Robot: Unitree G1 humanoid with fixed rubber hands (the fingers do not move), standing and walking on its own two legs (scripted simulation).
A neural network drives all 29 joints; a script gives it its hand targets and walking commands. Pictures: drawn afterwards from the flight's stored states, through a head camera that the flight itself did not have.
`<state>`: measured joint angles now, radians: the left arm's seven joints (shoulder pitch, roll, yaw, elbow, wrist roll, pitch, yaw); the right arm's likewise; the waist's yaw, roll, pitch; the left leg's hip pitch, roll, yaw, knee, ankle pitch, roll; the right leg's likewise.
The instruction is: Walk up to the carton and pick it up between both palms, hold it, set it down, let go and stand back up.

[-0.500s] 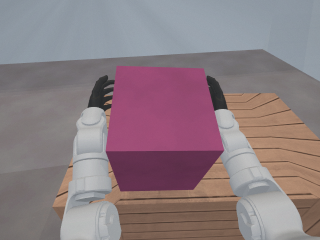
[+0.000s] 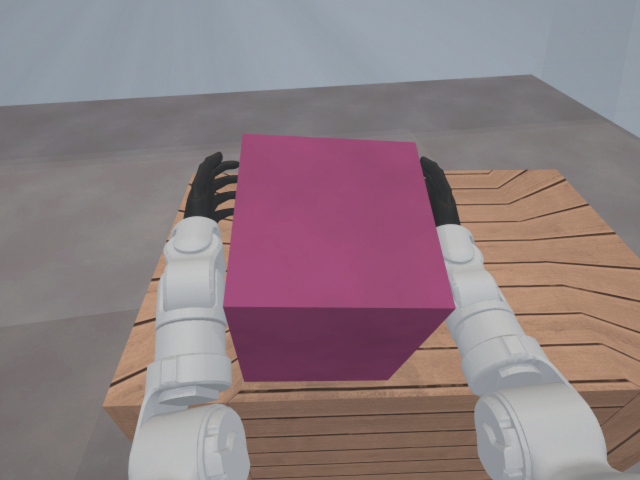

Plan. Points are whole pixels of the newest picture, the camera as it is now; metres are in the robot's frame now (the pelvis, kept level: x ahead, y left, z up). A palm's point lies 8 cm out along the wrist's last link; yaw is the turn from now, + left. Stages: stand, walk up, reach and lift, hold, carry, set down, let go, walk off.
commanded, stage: set down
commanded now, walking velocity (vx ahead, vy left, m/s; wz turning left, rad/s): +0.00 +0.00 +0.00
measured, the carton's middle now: (323, 271) +0.35 +0.03 +0.12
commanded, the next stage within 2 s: none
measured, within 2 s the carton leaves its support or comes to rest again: neither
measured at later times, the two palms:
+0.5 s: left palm (219, 227) +0.40 +0.16 +0.16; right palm (440, 229) +0.41 -0.13 +0.14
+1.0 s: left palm (231, 241) +0.43 +0.16 +0.11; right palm (427, 238) +0.45 -0.13 +0.09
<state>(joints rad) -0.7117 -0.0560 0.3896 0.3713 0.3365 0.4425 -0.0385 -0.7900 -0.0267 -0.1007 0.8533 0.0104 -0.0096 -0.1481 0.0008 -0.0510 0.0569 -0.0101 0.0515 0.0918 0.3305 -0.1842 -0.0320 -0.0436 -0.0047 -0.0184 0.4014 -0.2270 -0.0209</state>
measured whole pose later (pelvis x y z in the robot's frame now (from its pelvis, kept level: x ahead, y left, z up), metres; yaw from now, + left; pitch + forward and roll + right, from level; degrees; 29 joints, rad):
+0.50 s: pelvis +0.01 +0.00 +0.00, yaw +0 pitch -4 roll +1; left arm -0.71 -0.10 0.41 0.42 0.34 0.36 0.01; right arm -0.79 -0.05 -0.13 0.90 0.01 -0.06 -0.11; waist 0.00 -0.05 0.06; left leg -0.07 0.05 0.09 0.33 -0.19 -0.03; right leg -0.10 0.00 -0.02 0.40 -0.23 -0.02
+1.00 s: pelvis +0.02 +0.00 +0.00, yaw +0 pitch +6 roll +1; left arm -0.71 -0.14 0.41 0.47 0.34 0.21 0.07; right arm -0.79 -0.07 -0.16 0.92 0.01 -0.14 -0.07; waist 0.03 -0.05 0.02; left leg -0.26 0.06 0.09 0.33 -0.18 -0.04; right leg -0.29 0.00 -0.02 0.40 -0.22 -0.02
